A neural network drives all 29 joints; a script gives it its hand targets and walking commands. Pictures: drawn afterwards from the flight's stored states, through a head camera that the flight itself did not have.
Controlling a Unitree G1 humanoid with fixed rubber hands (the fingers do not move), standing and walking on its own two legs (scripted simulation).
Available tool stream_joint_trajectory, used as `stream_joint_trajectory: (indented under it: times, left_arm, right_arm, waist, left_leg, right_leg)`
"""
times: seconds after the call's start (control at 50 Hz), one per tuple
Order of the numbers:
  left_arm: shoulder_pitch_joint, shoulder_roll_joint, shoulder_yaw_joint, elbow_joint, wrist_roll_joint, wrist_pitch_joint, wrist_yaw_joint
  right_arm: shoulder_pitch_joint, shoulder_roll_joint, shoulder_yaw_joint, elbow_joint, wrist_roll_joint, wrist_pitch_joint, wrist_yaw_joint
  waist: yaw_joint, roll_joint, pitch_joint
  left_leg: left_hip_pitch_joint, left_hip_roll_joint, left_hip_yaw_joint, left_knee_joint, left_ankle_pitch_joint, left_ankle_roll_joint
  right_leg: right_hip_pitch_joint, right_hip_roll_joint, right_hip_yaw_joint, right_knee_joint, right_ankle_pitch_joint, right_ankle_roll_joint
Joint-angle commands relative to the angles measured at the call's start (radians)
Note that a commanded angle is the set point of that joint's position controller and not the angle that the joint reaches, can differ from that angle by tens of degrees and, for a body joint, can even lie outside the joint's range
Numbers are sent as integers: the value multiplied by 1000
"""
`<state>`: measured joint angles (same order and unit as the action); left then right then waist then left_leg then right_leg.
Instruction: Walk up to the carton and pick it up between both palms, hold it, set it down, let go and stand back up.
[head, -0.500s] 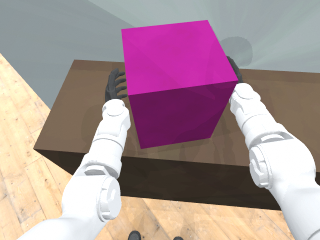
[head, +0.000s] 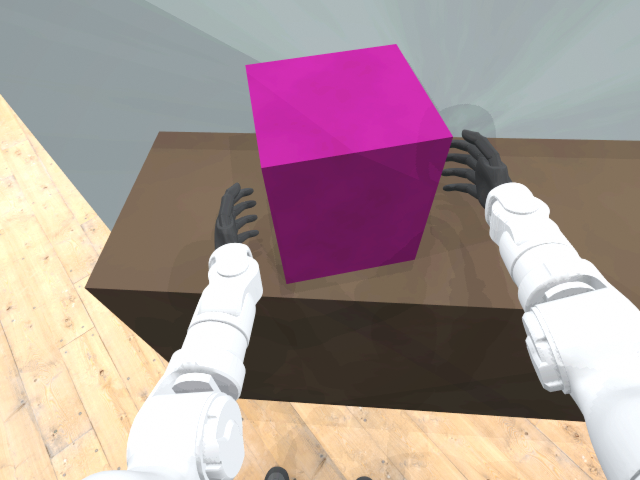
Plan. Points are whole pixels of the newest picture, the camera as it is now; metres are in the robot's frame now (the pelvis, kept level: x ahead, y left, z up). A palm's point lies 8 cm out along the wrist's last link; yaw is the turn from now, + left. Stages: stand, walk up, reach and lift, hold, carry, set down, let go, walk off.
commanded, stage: set down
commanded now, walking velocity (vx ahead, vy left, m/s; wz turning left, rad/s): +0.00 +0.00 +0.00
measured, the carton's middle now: (338, 171) +0.51 +0.04 +0.06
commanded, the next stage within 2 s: none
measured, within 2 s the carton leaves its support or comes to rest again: neither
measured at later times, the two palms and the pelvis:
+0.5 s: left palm (215, 274) +0.33 +0.18 +0.06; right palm (510, 233) +0.42 -0.20 +0.05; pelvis +0.01 +0.00 +0.00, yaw +0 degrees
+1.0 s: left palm (214, 303) +0.29 +0.17 +0.06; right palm (548, 287) +0.35 -0.24 +0.04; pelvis +0.00 +0.00 +0.00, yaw +0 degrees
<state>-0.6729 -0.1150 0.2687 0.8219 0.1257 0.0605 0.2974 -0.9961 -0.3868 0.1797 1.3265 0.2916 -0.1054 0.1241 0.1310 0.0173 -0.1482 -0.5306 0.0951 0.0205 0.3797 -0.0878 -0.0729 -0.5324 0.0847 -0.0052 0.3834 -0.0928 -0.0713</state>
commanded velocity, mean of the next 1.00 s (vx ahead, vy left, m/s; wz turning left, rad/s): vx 0.00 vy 0.00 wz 0.00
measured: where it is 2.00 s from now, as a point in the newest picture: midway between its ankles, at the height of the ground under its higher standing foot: outside the picture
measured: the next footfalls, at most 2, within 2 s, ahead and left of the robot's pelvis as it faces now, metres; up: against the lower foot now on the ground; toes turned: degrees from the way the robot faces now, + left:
none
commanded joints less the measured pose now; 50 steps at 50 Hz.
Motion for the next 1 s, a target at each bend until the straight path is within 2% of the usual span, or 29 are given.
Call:
stream_joint_trajectory:
  times: [0.0,0.02,0.06,0.08,0.1,0.12,0.18,0.2,0.24,0.28,0.3,0.32,0.36,0.4,0.42,0.46,0.48,0.52,0.58,0.6,0.62,0.64,0.66,0.7,0.76,0.8,0.82,0.9,0.98]
  left_arm:
    - [-412,71,-173,-362,-148,-42,57]
    - [-411,59,-193,-362,-150,-30,62]
    - [-360,52,-212,-370,-152,-5,68]
    - [-319,47,-218,-401,-149,11,70]
    - [-300,33,-228,-410,-144,25,69]
    - [-248,25,-225,-440,-135,45,66]
    - [-192,9,-227,-510,-116,80,57]
    - [-127,15,-217,-512,-110,94,48]
    - [-38,-1,-226,-561,-87,115,26]
    - [-11,-2,-227,-624,-69,119,17]
    - [-6,-13,-247,-649,-67,120,13]
    - [11,-2,-234,-691,-64,114,11]
    - [49,-3,-254,-746,-56,99,7]
    - [114,-4,-270,-805,-65,83,3]
    - [121,-7,-268,-822,-62,77,4]
    - [129,-19,-289,-836,-72,70,8]
    - [123,-26,-306,-838,-79,68,14]
    - [128,-34,-334,-826,-95,67,21]
    - [171,-46,-364,-834,-108,66,30]
    - [185,-49,-375,-842,-108,68,32]
    - [176,-52,-373,-845,-108,70,39]
    - [187,-46,-367,-829,-108,72,43]
    - [192,-40,-369,-828,-110,74,43]
    - [210,-31,-356,-799,-107,90,47]
    - [253,-39,-360,-854,-102,106,52]
    - [284,-52,-380,-897,-96,111,50]
    - [324,-43,-363,-877,-87,114,46]
    - [398,-76,-419,-992,-94,129,43]
    - [490,-98,-449,-1065,-102,134,33]
  right_arm:
    - [-356,-199,-88,-260,101,-29,29]
    - [-359,-203,-102,-260,98,-27,33]
    - [-325,-225,-122,-289,89,-19,43]
    - [-292,-230,-122,-310,91,-19,47]
    - [-265,-234,-127,-297,88,-15,51]
    - [-215,-250,-131,-294,80,-13,53]
    - [-173,-275,-148,-344,72,-15,58]
    - [-122,-271,-136,-358,67,-16,56]
    - [-34,-286,-126,-379,73,-24,59]
    - [-20,-305,-136,-409,73,-44,63]
    - [-18,-309,-148,-407,71,-52,64]
    - [-2,-316,-154,-472,68,-65,65]
    - [32,-318,-152,-506,82,-90,67]
    - [93,-344,-169,-546,85,-112,74]
    - [99,-345,-164,-553,87,-121,78]
    - [124,-354,-184,-566,85,-127,91]
    - [135,-358,-191,-548,92,-125,100]
    - [162,-340,-187,-549,94,-120,114]
    - [209,-341,-203,-569,91,-116,137]
    - [235,-347,-209,-545,90,-109,145]
    - [242,-346,-203,-533,90,-107,154]
    - [232,-342,-208,-565,85,-104,158]
    - [254,-337,-210,-555,80,-97,162]
    - [266,-346,-222,-554,74,-86,168]
    - [320,-362,-247,-579,72,-83,177]
    - [348,-392,-278,-606,64,-91,182]
    - [381,-378,-262,-625,62,-93,181]
    - [464,-418,-292,-681,71,-106,200]
    - [551,-428,-279,-736,92,-122,209]
  waist:
    - [49,-145,-494]
    - [43,-129,-480]
    - [29,-139,-466]
    - [22,-150,-473]
    - [14,-133,-474]
    - [-1,-134,-463]
    - [-11,-134,-476]
    - [-12,-157,-453]
    - [-40,-168,-436]
    - [-48,-167,-439]
    - [-67,-154,-437]
    - [-62,-174,-466]
    - [-67,-161,-458]
    - [-87,-179,-448]
    - [-77,-173,-440]
    - [-100,-189,-408]
    - [-102,-173,-392]
    - [-110,-187,-343]
    - [-114,-205,-294]
    - [-122,-188,-281]
    - [-119,-192,-274]
    - [-97,-202,-267]
    - [-105,-209,-267]
    - [-91,-238,-235]
    - [-101,-225,-221]
    - [-119,-222,-243]
    - [-107,-229,-225]
    - [-137,-191,-236]
    - [-155,-193,-243]
  left_leg:
    - [166,-66,29,3,-45,67]
    - [168,-66,23,7,-67,64]
    - [214,-63,17,2,-83,70]
    - [236,-60,10,5,-54,67]
    - [242,-62,10,3,-44,68]
    - [269,-60,5,0,-15,66]
    - [290,-63,0,-4,41,67]
    - [296,-67,3,-4,68,71]
    - [322,-71,3,-14,141,72]
    - [330,-75,-4,-16,170,71]
    - [322,-76,-4,-14,177,69]
    - [324,-79,-1,-10,202,72]
    - [318,-84,-1,-7,222,70]
    - [316,-86,-2,-7,250,68]
    - [304,-88,-1,-11,239,67]
    - [303,-85,-3,-19,178,73]
    - [296,-83,-5,-26,146,70]
    - [300,-85,1,-29,86,78]
    - [308,-80,-7,-38,31,83]
    - [320,-79,-5,-39,26,84]
    - [332,-75,-5,-36,9,84]
    - [327,-76,-10,-37,0,89]
    - [331,-75,-9,-34,-18,92]
    - [322,-73,-6,-29,-44,96]
    - [333,-76,-8,-33,-47,92]
    - [365,-74,-20,-37,-17,89]
    - [359,-78,-15,-33,-19,93]
    - [417,-72,-26,-36,29,87]
    - [409,-77,-29,-30,70,84]
  right_leg:
    - [368,-16,59,-21,-178,47]
    - [344,-19,57,-26,-218,43]
    - [327,-4,34,-29,-222,33]
    - [334,-2,30,-31,-181,36]
    - [335,1,28,-31,-158,34]
    - [349,7,22,-31,-114,32]
    - [392,8,19,-22,-8,35]
    - [431,5,23,-23,47,40]
    - [504,6,13,-14,209,51]
    - [534,6,9,-3,285,57]
    - [539,3,8,2,323,59]
    - [563,1,10,8,372,63]
    - [587,-8,22,12,445,67]
    - [610,-4,18,21,517,69]
    - [607,-13,24,18,495,68]
    - [567,-21,34,-1,406,66]
    - [539,-23,31,-11,333,60]
    - [482,-29,34,-36,192,50]
    - [442,-35,40,-54,72,42]
    - [424,-35,39,-60,30,39]
    - [391,-34,39,-72,-55,36]
    - [380,-37,47,-76,-74,31]
    - [372,-40,51,-83,-129,31]
    - [358,-48,70,-92,-219,35]
    - [366,-52,71,-95,-227,37]
    - [377,-45,55,-86,-146,36]
    - [391,-53,68,-86,-137,39]
    - [377,-43,40,-76,-37,30]
    - [410,-50,50,-69,80,31]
